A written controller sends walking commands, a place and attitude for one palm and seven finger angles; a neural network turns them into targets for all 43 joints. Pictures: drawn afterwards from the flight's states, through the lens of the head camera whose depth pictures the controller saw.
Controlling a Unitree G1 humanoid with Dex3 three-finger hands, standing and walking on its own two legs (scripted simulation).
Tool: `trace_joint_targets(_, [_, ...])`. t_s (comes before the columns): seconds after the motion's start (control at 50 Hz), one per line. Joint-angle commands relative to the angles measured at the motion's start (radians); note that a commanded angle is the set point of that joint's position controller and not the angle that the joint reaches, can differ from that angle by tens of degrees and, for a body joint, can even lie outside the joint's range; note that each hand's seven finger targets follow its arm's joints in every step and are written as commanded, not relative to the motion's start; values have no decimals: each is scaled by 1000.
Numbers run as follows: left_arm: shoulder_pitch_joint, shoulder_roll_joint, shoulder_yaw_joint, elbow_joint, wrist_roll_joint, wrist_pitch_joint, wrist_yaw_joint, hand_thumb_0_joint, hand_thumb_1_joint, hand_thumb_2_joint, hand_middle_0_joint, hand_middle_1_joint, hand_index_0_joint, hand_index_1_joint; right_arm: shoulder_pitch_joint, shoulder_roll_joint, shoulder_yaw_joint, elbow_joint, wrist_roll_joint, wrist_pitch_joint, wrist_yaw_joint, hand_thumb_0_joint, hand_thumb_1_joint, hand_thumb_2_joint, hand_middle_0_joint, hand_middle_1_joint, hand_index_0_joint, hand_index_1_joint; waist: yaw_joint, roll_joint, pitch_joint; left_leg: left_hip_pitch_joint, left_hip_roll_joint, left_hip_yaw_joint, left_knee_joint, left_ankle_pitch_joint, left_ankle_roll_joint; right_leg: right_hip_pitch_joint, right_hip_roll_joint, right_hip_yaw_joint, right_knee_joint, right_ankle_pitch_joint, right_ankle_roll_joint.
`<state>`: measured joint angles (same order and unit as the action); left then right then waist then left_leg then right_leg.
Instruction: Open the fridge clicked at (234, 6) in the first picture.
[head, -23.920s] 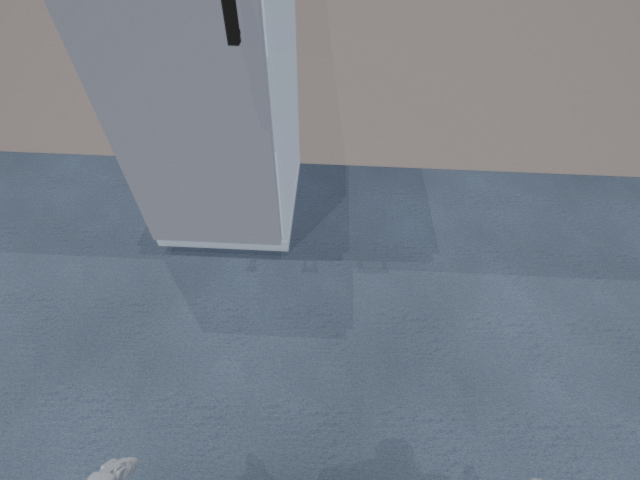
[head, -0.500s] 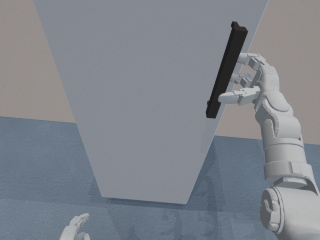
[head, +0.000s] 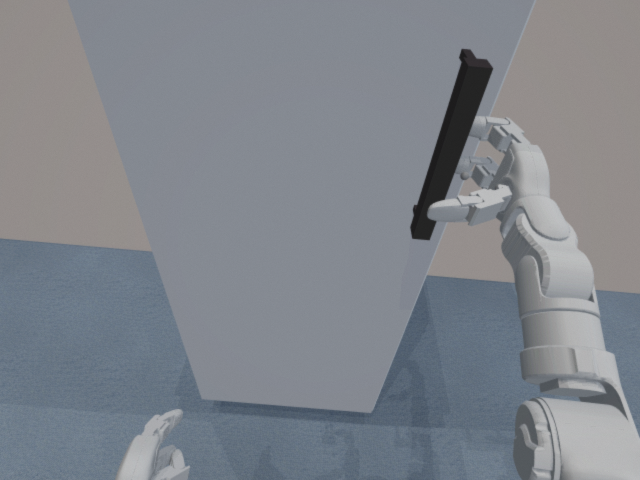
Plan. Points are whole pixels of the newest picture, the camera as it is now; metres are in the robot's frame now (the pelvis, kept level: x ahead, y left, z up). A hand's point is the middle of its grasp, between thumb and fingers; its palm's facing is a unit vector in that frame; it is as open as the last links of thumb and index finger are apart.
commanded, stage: slide the fingers in behind the handle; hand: right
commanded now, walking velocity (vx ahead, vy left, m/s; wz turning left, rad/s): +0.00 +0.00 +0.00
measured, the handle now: (440, 154) +0.47 -0.12 +0.22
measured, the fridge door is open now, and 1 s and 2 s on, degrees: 0 0 0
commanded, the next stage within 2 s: grip the handle and tug to test in 1.28 s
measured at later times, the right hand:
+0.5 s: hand (458, 176) +0.40 -0.13 +0.23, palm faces +0.04 +1.00 +0.00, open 14.2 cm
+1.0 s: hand (436, 169) +0.41 -0.10 +0.23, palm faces +0.02 +1.00 +0.01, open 14.1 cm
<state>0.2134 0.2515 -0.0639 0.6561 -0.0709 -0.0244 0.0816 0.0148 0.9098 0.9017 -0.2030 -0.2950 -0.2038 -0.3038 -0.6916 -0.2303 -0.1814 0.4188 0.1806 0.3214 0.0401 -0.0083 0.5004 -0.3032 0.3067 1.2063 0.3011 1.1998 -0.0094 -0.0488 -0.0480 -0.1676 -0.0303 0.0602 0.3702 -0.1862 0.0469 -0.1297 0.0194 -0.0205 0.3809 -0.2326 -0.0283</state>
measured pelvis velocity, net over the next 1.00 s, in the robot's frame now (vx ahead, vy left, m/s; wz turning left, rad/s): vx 0.00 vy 0.00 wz -0.01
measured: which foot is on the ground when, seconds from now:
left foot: down 0.00-1.00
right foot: down 0.00-1.00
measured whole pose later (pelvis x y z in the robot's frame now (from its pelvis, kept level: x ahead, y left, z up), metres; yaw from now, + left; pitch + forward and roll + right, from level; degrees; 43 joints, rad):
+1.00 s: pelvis +0.00 +0.00 +0.00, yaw +0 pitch -1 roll +0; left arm 0.19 0.22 -0.08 0.68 -0.05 0.01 0.07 0.01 0.91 0.90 -0.20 -0.30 -0.20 -0.30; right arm -0.74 -0.14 -0.11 0.41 0.16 0.37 -0.07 -0.01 0.50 -0.30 0.29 1.20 0.28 1.19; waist -0.01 -0.05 -0.05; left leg -0.16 -0.02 0.06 0.37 -0.19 0.04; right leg -0.12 0.03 -0.02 0.37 -0.23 -0.03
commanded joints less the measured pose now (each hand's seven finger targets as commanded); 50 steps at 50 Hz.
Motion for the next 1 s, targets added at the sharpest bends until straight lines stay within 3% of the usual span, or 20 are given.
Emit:
trace_joint_targets(0.0, [-131,101,36,-150,-1,-39,10,0,900,900,-200,-300,-200,-300,-538,-177,-28,-209,5,-43,-17,0,500,-300,300,1200,300,1200,13,66,-224,91,34,-49,-42,184,-14,46,-15,33,-33,198,-19])
trace_joint_targets(0.08, [-130,100,37,-153,1,-36,8,0,900,900,-200,-300,-200,-300,-524,-152,-17,-212,9,-42,-14,0,500,-300,300,1200,300,1200,10,69,-250,103,34,-44,-28,233,-12,63,-14,36,-26,240,-18])
trace_joint_targets(0.16, [-137,100,38,-159,3,-27,6,0,900,900,-200,-300,-200,-300,-487,-181,-45,-228,10,-44,-11,0,500,-300,300,1200,300,1200,-3,75,-278,135,36,-47,-21,273,-12,63,-12,29,-18,265,-17])
trace_joint_targets(0.18, [-143,94,35,-163,2,-27,4,0,900,900,-200,-300,-200,-300,-494,-145,-17,-244,12,-44,-9,0,500,-300,300,1200,300,1200,1,64,-270,131,38,-45,-19,279,-12,61,-12,30,-21,270,-16])
trace_joint_targets(0.36, [-162,91,40,-174,4,-21,-4,0,900,900,-200,-300,-200,-300,-452,-119,-10,-346,12,-34,-26,0,500,-300,300,1200,300,1200,-11,80,-297,153,33,-37,-2,337,-10,86,-13,31,-10,332,-13])
trace_joint_targets(0.4, [-166,85,36,-169,5,-20,-6,0,900,900,-200,-300,-200,-300,-469,-99,10,-358,8,-24,-32,0,500,-300,300,1200,300,1200,-6,47,-286,140,33,-36,-5,330,-8,91,-11,32,-9,329,-10])
trace_joint_targets(0.42, [-164,85,36,-168,6,-20,-6,0,900,900,-200,-300,-200,-300,-476,-79,26,-360,9,-20,-33,0,500,-300,300,1200,300,1200,-1,56,-281,135,32,-36,-5,325,-8,92,-11,34,-10,325,-10])
trace_joint_targets(0.46, [-166,92,40,-165,6,-16,-5,0,900,900,-200,-300,-200,-300,-441,-104,4,-350,7,-17,-38,0,500,-300,300,1200,300,1200,-7,101,-271,142,30,-34,-9,317,-11,84,-15,34,-13,321,-12])
trace_joint_targets(0.48, [-171,87,37,-168,6,-16,-5,0,900,900,-200,-300,-200,-300,-462,-75,31,-367,6,-15,-37,0,500,-300,300,1200,300,1200,0,71,-269,134,33,-34,-8,314,-10,90,-14,33,-15,318,-12])
trace_joint_targets(0.56, [-169,89,36,-156,6,-17,-3,0,900,900,-200,-300,-200,-300,-477,-49,55,-329,7,-8,-44,0,500,-300,300,1200,300,1200,8,81,-233,99,28,-31,-23,249,-10,89,-16,40,-19,272,-10])
trace_joint_targets(0.62, [-167,84,34,-148,8,-23,2,0,900,900,-200,-300,-200,-300,-549,-31,76,-316,2,-3,-51,0,500,-300,300,1200,300,1200,22,50,-232,75,30,-33,-26,217,-9,93,-14,45,-20,249,-10])
trace_joint_targets(0.66, [-162,88,37,-145,8,-22,0,0,900,900,-200,-300,-200,-300,-527,-34,72,-303,-1,-6,-57,0,500,-300,300,1200,300,1200,14,65,-242,83,27,-29,-25,214,-6,98,-17,49,-21,263,-7])
trace_joint_targets(0.7, [-162,79,33,-140,10,-26,1,0,900,900,-200,-300,-200,-300,-581,14,113,-305,-2,-9,-61,0,500,-300,300,1200,300,1200,28,30,-251,70,30,-27,-18,219,-4,111,-15,53,-19,269,-3])
trace_joint_targets(0.76, [-155,84,38,-136,15,-23,-3,0,900,900,-200,-300,-200,-300,-530,-11,75,-263,2,-9,-75,0,500,-300,300,1200,300,1200,9,74,-272,90,26,-26,-16,240,-4,111,-15,52,-17,296,0])
trace_joint_targets(0.82, [-152,79,34,-132,16,-19,-3,0,900,900,-200,-300,-200,-300,-567,1,79,-246,0,-10,-88,0,500,-300,300,1200,300,1200,15,108,-258,95,28,-26,-17,231,-6,85,-14,51,-25,273,-1])
trace_joint_targets(0.86, [-153,87,36,-130,17,-12,-2,0,900,900,-200,-300,-200,-300,-526,-45,38,-209,-7,-10,-104,0,500,-300,300,1200,300,1200,-2,121,-242,99,29,-29,-25,202,-8,70,-19,47,-34,253,-2])
trace_joint_targets(0.9, [-147,83,34,-130,19,-11,1,0,900,900,-200,-300,-200,-300,-561,-64,17,-213,-9,-14,-117,0,500,-300,300,1200,300,1200,0,137,-248,116,32,-34,-27,220,-10,61,-16,43,-36,257,-8])
trace_joint_targets(0.94, [-151,77,34,-140,19,-14,-2,0,900,900,-200,-300,-200,-300,-568,-36,43,-256,-13,-28,-109,0,500,-300,300,1200,300,1200,-1,96,-277,132,33,-36,-17,264,-6,82,-14,38,-31,293,-6])
trace_joint_targets(0.96, [-151,81,37,-145,19,-12,-3,0,900,900,-200,-300,-200,-300,-530,-70,16,-259,-18,-38,-110,0,500,-300,300,1200,300,1200,-16,93,-287,146,32,-35,-14,274,-3,84,-17,38,-29,310,-4])
trace_joint_targets(0.98, [-155,76,34,-150,18,-12,-4,0,900,900,-200,-300,-200,-300,-531,-25,54,-275,-16,-42,-102,0,500,-300,300,1200,300,1200,-7,80,-290,149,34,-36,-12,291,-4,88,-15,34,-30,319,-5])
